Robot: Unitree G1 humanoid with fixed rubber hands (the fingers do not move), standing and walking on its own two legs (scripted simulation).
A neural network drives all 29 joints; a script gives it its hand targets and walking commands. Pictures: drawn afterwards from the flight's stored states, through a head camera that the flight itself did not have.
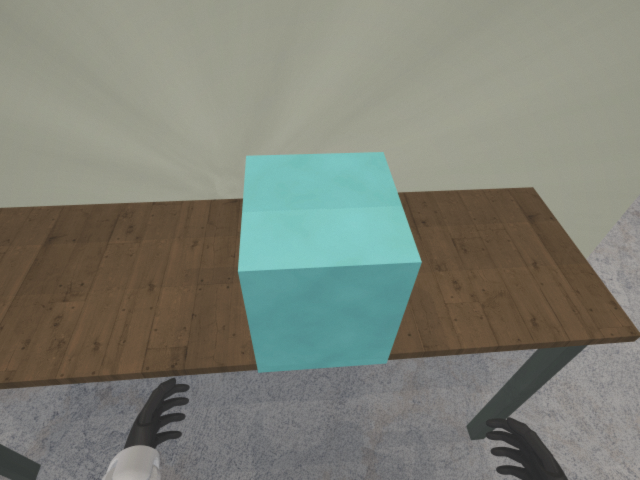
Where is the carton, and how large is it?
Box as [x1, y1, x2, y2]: [238, 152, 421, 372]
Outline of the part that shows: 383,152 246,156 238,274 258,372 386,363 421,261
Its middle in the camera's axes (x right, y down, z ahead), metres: +0.00 +0.04 +0.58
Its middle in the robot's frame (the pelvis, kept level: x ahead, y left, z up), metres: +0.40 +0.02 +0.03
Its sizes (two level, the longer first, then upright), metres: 0.210 0.200 0.250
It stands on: a table, 0.67 m high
